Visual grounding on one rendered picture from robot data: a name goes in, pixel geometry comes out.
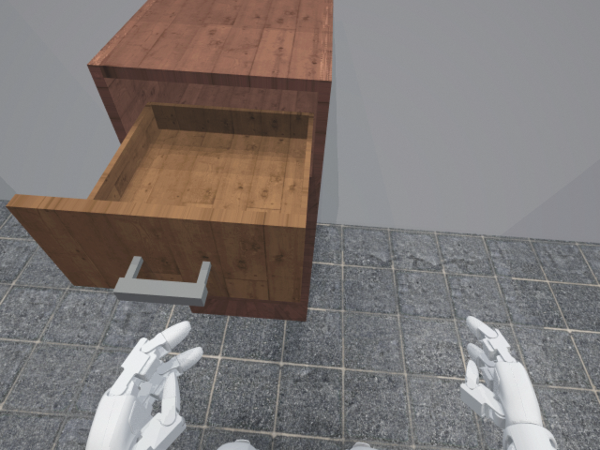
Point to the right robot forearm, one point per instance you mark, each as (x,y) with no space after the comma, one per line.
(524,436)

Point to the drawer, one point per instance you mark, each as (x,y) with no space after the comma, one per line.
(189,184)

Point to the cabinet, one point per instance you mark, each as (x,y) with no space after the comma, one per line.
(253,54)

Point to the handle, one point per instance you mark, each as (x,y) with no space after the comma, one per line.
(130,288)

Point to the robot left hand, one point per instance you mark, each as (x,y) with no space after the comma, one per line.
(124,412)

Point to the robot right hand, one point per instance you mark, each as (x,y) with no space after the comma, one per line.
(508,378)

